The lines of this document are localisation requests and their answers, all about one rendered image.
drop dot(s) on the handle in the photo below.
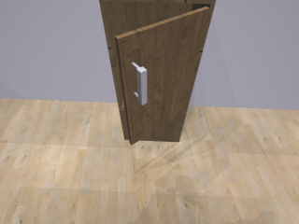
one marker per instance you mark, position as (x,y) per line
(142,84)

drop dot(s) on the cupboard door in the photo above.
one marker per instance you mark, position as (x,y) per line
(169,51)

